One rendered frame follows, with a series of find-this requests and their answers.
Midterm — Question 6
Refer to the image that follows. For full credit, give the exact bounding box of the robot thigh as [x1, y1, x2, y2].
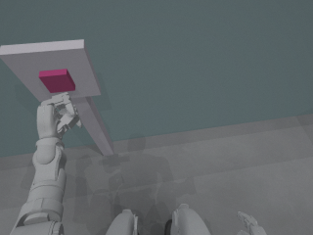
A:
[106, 212, 139, 235]
[172, 208, 211, 235]

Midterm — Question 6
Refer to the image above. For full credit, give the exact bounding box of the robot left forearm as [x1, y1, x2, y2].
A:
[10, 137, 67, 235]

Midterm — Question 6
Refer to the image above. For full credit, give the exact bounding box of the robot right thigh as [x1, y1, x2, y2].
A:
[172, 208, 211, 235]

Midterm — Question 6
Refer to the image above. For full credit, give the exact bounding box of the right robot hand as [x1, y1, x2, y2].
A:
[237, 211, 267, 235]

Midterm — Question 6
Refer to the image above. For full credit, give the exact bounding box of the button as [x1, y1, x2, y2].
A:
[38, 69, 75, 93]

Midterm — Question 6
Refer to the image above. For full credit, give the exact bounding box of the panel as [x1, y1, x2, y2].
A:
[0, 39, 114, 156]

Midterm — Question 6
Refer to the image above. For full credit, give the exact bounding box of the left robot hand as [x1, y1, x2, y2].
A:
[36, 92, 83, 141]

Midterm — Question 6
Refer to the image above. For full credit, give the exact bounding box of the robot left thigh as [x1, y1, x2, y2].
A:
[106, 212, 139, 235]

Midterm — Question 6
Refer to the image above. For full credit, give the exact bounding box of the left robot upper arm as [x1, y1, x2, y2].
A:
[11, 220, 65, 235]

